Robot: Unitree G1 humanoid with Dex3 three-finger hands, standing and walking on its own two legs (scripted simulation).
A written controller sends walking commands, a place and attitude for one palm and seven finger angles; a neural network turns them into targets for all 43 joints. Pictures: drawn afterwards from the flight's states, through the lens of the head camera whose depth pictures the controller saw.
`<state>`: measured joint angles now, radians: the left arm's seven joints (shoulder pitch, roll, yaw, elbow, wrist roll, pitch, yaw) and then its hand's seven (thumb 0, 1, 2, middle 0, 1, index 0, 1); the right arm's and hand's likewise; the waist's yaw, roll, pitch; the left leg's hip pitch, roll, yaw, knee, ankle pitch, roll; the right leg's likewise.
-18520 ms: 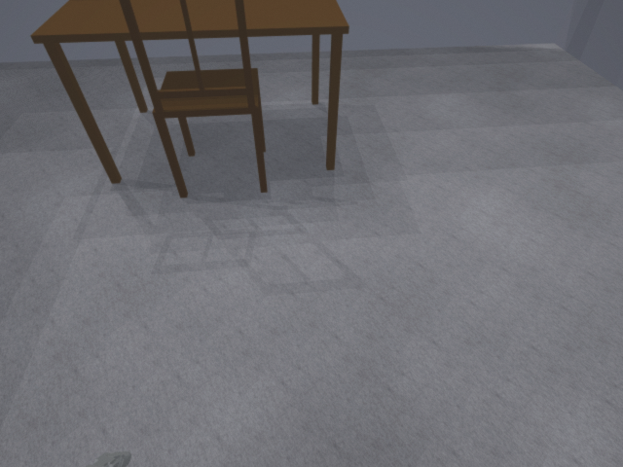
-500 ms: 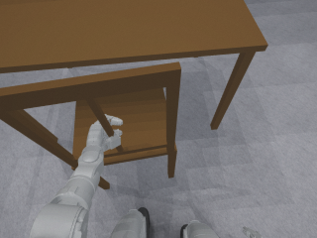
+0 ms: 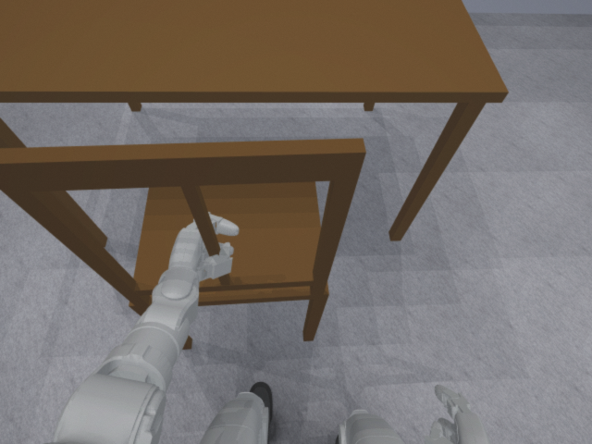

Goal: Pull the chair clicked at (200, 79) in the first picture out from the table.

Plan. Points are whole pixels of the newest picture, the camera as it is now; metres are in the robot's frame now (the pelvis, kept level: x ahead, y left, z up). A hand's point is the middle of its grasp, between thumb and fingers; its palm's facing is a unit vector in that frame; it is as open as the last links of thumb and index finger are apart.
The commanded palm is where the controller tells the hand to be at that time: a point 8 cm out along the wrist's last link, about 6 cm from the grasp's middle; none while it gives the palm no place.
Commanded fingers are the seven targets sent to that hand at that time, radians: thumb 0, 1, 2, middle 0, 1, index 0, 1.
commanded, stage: step backward, pulling the chair out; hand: left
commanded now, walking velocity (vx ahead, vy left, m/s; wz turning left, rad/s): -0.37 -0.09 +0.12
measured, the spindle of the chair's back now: (211, 243) +0.39 +0.15 -0.05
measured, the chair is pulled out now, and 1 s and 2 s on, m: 0.22 0.42 0.67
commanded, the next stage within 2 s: stop walking, hand still on the chair in 1.40 s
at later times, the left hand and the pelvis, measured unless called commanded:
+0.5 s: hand (222, 302) +0.30 +0.13 -0.06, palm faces +0.10 -0.97 -0.22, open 5.1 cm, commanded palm +0.30 +0.17 -0.06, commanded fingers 0.00 0.90 0.90 -0.50 -1.45 -0.50 -1.45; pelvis -0.08 -0.05 +0.00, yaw +2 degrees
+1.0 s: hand (222, 396) +0.18 +0.11 -0.06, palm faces +0.09 -0.98 -0.19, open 5.1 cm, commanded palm +0.19 +0.15 -0.06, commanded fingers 0.00 0.90 0.90 -0.50 -1.45 -0.50 -1.45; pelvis -0.18 -0.06 -0.01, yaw +5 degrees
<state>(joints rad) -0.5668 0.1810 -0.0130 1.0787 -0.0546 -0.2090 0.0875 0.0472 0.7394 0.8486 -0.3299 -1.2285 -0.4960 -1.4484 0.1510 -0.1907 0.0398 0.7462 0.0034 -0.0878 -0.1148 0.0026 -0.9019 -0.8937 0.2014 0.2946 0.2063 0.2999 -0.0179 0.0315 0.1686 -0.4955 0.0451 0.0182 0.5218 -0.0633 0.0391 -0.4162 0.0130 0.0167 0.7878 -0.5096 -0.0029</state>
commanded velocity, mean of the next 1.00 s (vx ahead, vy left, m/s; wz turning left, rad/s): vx -0.38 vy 0.04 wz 0.06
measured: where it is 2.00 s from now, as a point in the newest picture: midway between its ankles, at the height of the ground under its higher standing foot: outside the picture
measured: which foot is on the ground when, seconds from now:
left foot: down 0.00-0.20, up 0.22-0.36, down 0.38-0.60, up 0.62-0.80, down 0.82-1.00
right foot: up 0.00-0.12, down 0.14-0.90, up 0.92-1.00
